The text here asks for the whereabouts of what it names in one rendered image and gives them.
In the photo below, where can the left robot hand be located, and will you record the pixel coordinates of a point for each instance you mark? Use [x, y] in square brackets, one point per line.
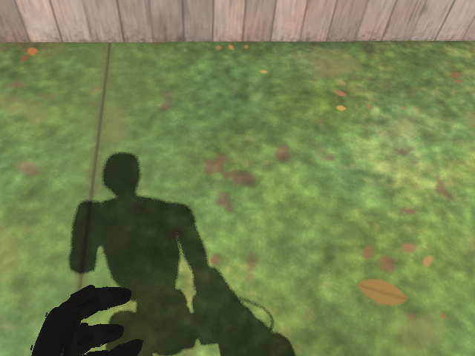
[63, 335]

